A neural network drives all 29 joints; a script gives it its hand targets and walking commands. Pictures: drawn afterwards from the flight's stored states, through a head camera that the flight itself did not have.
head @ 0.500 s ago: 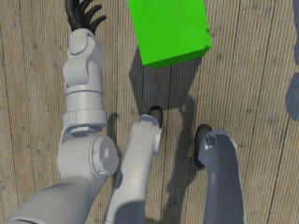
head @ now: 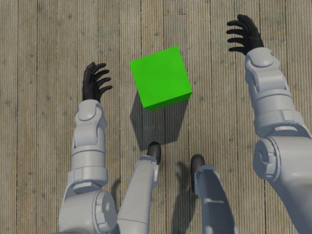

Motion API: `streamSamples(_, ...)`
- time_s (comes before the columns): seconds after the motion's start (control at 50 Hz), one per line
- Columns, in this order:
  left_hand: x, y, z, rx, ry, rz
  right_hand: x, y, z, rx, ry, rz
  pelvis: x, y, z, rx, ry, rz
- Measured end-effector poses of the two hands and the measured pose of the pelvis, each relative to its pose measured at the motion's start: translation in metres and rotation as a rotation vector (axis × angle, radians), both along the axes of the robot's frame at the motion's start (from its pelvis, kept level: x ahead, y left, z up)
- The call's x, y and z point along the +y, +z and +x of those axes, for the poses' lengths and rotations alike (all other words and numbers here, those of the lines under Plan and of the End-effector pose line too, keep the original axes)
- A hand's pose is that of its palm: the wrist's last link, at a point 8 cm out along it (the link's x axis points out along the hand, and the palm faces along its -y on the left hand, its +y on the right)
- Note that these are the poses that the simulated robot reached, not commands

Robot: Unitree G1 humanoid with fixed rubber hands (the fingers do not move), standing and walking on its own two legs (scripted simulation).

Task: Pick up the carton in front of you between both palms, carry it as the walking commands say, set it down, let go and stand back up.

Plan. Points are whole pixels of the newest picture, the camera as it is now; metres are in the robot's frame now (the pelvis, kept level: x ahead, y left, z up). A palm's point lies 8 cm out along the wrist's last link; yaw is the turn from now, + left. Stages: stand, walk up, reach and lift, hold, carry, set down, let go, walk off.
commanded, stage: let go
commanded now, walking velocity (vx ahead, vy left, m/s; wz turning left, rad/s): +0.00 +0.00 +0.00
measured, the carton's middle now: (162, 82) +0.52 +0.11 -0.55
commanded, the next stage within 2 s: stand in 1.28 s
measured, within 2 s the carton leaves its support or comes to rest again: neither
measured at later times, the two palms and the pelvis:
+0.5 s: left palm (37, 173) +0.23 +0.27 +0.01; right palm (285, 127) +0.35 -0.16 -0.01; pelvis +0.06 +0.03 +0.08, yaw +1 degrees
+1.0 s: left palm (44, 170) +0.24 +0.24 +0.03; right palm out of the picture +0.24 -0.23 +0.03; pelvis +0.09 +0.00 +0.10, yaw +2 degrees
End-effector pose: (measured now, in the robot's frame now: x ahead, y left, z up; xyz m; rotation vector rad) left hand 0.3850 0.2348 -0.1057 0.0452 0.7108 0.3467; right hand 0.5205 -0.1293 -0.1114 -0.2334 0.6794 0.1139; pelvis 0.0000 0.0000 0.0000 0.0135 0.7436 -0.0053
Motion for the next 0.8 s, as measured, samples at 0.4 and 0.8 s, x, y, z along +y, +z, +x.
streamSamples(0.4,0.035,0.101,-0.134,0.109,-0.241,-0.005,-0.025,0.085,-0.151,0.016,-0.155,-0.029,0.03,0.068,0.041,-0.413,0.014,-0.021)
streamSamples(0.8,0.018,0.135,-0.144,0.095,-0.246,-0.003,-0.075,0.132,-0.24,0.077,-0.158,-0.031,0.015,0.096,0.087,-0.678,0.035,0.008)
